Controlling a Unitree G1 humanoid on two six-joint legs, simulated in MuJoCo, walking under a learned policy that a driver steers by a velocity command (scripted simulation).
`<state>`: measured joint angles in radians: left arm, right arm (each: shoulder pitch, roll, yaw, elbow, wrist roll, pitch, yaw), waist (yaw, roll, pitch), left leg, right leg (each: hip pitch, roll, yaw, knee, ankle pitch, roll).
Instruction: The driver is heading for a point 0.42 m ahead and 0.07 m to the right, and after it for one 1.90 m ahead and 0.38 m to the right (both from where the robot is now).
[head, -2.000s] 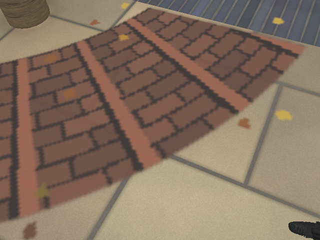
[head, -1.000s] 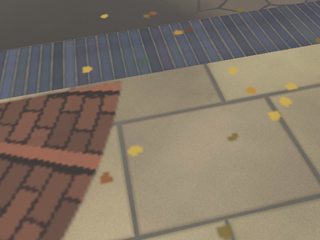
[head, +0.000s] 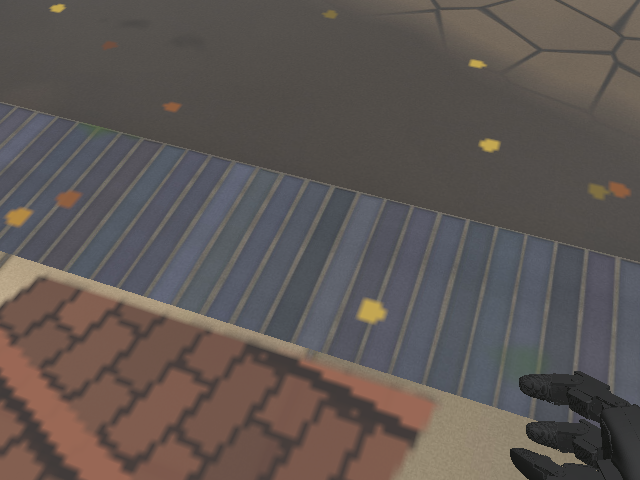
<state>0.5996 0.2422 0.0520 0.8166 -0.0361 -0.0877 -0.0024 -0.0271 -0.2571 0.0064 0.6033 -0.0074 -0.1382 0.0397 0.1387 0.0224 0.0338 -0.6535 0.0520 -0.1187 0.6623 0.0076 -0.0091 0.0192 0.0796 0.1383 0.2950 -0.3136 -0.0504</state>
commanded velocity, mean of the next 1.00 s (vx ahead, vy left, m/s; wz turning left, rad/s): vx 1.00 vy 0.00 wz -0.21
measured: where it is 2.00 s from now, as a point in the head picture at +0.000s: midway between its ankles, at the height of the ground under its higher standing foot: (512, 133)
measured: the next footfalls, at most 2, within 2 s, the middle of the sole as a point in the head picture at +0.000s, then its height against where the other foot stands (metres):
left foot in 0.10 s outside the picture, level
right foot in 0.54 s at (489, 430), level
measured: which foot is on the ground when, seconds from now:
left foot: up 0.00-0.08, down 0.10-0.54, up 0.56-1.00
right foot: down 0.00-0.10, up 0.12-0.52, down 0.54-1.00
